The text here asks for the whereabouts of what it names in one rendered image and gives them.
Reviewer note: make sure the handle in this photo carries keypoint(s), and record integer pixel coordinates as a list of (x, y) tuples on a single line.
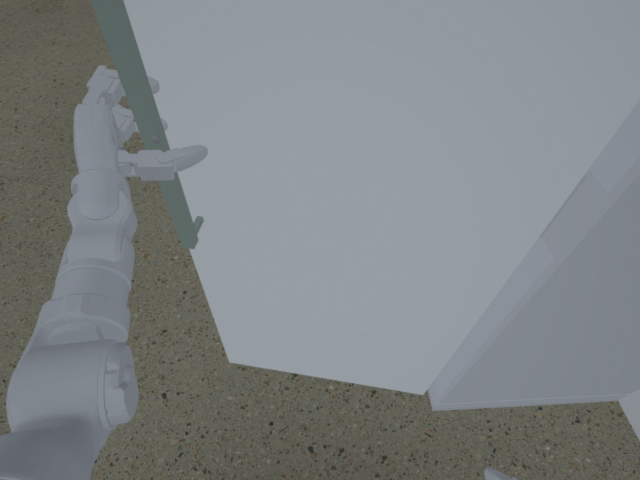
[(118, 33)]

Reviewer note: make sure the fridge door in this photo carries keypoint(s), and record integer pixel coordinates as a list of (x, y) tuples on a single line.
[(377, 169)]

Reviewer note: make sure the robot left hand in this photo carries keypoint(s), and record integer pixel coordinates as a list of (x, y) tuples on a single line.
[(99, 132)]

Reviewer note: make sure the robot left forearm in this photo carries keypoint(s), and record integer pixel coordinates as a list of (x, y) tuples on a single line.
[(90, 297)]

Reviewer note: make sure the left robot upper arm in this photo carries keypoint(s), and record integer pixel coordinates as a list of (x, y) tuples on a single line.
[(66, 400)]

